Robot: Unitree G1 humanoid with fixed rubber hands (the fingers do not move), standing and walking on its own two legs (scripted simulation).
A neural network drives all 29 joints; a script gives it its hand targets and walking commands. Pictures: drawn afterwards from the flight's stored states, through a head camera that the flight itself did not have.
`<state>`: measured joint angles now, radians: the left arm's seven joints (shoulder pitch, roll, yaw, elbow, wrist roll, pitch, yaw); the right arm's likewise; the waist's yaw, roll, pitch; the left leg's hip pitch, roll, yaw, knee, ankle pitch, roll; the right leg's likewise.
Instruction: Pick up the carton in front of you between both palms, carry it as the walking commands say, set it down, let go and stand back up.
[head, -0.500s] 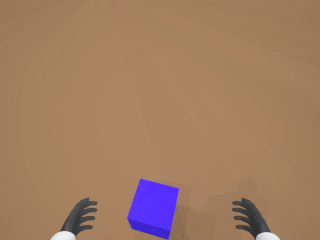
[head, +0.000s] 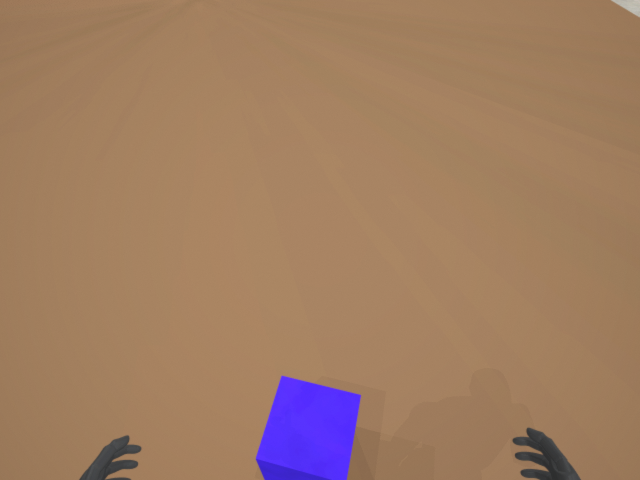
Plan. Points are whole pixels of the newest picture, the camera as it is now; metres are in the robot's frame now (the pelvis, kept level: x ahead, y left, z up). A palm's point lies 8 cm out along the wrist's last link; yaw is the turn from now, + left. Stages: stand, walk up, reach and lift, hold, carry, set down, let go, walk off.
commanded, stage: stand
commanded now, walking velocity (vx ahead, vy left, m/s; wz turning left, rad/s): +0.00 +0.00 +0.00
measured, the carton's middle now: (311, 439) +0.34 +0.04 -0.64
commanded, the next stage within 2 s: none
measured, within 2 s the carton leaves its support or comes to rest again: neither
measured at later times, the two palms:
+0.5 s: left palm out of the picture +0.10 +0.30 -0.09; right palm out of the picture +0.12 -0.29 -0.09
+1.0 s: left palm out of the picture +0.07 +0.31 -0.09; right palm out of the picture +0.08 -0.30 -0.09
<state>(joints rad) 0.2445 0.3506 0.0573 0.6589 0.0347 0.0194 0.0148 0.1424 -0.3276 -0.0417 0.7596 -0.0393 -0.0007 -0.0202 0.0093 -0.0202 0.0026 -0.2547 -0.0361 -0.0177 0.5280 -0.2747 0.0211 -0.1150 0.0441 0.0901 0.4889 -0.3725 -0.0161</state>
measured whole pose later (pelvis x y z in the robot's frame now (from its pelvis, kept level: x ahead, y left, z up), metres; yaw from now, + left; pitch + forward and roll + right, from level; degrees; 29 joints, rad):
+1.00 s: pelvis -0.02 +0.00 +0.01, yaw +0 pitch -2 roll +0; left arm 0.19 0.38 0.01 0.94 0.02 -0.01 0.01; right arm 0.11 -0.37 -0.01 1.03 -0.02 -0.02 -0.02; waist 0.00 -0.01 0.02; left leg -0.17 -0.03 -0.02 0.38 -0.17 0.02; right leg -0.04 0.04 0.09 0.35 -0.27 -0.01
